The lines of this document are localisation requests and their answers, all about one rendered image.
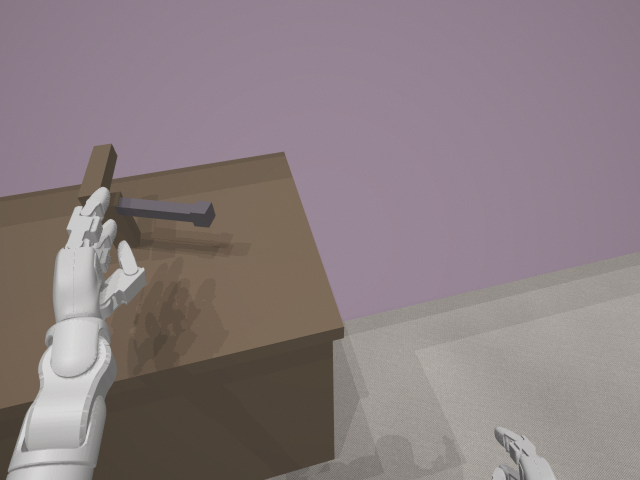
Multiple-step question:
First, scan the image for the counter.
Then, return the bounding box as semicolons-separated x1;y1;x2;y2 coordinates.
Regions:
0;144;344;480

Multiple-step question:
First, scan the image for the left robot hand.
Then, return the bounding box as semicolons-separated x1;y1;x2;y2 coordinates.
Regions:
53;187;147;323

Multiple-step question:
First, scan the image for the robot left forearm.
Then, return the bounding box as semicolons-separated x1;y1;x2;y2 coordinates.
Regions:
6;317;117;480

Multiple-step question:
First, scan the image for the tap lever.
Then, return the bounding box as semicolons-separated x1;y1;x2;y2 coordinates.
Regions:
115;197;216;228

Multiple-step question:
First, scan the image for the right robot hand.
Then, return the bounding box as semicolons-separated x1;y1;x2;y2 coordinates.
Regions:
492;427;557;480

